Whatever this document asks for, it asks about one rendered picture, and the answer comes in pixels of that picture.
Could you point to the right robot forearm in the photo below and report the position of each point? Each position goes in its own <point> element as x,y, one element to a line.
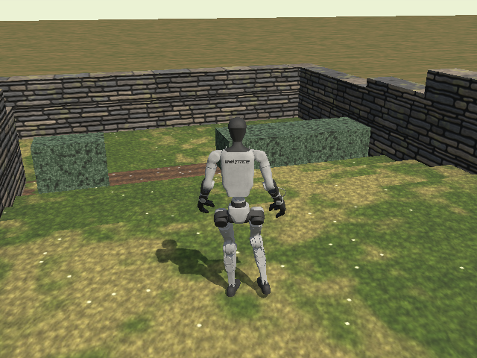
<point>278,200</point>

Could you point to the right robot upper arm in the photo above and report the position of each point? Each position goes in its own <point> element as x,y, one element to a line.
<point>261,157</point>

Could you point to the robot right thigh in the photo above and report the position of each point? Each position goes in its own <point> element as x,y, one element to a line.
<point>256,219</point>

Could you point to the robot torso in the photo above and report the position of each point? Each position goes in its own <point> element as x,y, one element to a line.
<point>237,171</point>

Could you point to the left robot upper arm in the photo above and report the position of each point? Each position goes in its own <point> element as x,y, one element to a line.
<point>211,167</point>

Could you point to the left robot forearm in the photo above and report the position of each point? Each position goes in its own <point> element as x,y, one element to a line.
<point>204,193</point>

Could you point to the robot right hand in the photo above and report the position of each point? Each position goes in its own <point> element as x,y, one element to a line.
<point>276,207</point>

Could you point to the robot left hand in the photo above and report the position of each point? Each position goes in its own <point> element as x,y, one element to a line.
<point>207,203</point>

